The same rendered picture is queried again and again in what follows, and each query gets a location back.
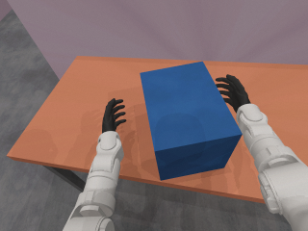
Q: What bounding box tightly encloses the robot left hand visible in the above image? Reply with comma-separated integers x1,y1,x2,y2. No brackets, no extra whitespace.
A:
102,98,126,134

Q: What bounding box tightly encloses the left robot upper arm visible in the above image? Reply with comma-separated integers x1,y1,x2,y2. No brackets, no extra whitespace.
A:
64,216,115,231

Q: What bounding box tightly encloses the left robot forearm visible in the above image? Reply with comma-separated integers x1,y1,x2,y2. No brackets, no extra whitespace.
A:
63,131,124,231

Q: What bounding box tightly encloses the table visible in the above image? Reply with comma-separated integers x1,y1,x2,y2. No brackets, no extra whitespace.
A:
7,56,308,204

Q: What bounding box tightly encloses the robot right hand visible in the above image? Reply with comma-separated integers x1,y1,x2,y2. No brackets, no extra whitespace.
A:
216,74,250,112

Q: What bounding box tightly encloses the right robot forearm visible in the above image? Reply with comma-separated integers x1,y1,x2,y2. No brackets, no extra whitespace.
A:
236,103,308,173

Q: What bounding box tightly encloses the right robot upper arm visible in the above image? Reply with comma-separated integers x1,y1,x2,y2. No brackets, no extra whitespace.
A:
258,162,308,231

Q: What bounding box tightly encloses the carton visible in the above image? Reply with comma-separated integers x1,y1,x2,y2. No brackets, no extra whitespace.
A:
140,61,243,181

